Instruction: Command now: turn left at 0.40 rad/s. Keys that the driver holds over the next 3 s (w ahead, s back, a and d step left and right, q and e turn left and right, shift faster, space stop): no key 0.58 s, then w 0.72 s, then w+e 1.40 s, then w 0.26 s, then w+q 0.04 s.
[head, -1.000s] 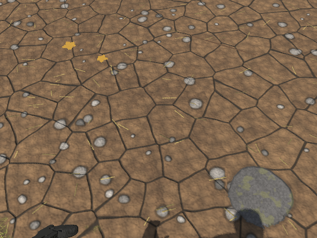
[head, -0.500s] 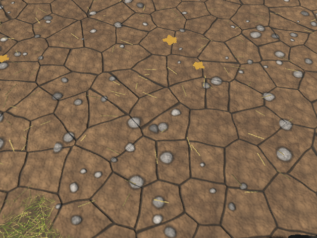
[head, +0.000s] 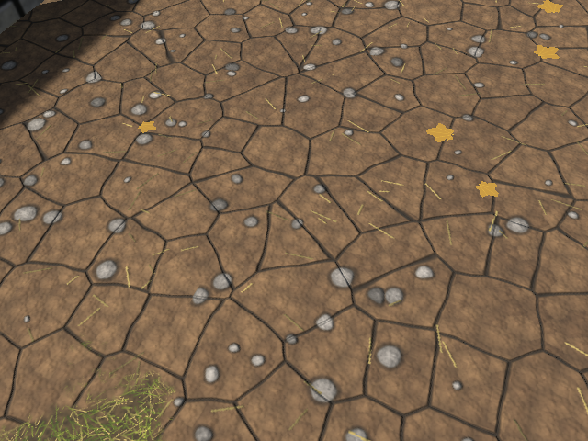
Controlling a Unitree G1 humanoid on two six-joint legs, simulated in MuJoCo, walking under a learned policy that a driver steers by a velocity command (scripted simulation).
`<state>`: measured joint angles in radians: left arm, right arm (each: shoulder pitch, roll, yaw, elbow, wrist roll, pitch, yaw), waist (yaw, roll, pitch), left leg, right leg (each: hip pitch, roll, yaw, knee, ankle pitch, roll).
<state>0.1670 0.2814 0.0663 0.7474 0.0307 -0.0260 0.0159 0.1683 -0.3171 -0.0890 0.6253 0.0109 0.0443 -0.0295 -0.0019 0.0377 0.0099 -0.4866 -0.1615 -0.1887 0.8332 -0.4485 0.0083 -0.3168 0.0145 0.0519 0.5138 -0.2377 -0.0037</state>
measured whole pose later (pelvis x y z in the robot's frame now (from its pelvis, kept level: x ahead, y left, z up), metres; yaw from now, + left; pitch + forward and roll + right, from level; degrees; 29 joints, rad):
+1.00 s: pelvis +0.09 -0.02 +0.01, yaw +3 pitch +1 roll +1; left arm 0.40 0.25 0.04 0.86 0.00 -0.10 -0.02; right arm 0.25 -0.29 -0.07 0.76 0.02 -0.06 0.00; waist 0.04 0.03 -0.01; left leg -0.49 0.04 -0.02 1.06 -0.27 0.05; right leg -0.11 0.02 -0.04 0.38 -0.28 -0.06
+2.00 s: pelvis +0.64 -0.04 -0.01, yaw -17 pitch +1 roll +1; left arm 0.22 0.29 0.07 0.67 -0.01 -0.05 -0.04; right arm 0.20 -0.30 -0.05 0.82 0.02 -0.11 0.01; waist 0.00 0.01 0.07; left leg -0.37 0.04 -0.02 1.22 -0.41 0.01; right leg -0.40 0.08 -0.02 0.55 -0.18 -0.10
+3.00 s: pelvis +1.11 -0.29 +0.00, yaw -47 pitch +2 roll +0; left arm 0.18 0.27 0.05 0.62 0.00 -0.05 -0.03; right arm 0.28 -0.31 -0.04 0.86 0.03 -0.09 0.02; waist -0.03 0.02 0.06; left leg -0.37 0.08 0.00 1.19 -0.41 0.01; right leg -0.38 0.05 -0.03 0.53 -0.18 -0.06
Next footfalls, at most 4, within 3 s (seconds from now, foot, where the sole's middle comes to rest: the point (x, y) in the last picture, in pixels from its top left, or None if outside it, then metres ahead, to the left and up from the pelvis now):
0.28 left None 0.02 0.14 -0.77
1.34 left None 0.45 0.14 -0.77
1.88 right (371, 335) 0.73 -0.13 -0.77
2.36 left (326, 229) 1.06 -0.03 -0.77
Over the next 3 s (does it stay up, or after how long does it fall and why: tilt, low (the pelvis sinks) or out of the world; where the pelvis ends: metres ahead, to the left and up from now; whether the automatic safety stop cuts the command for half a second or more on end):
stays up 1.11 -0.29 0.00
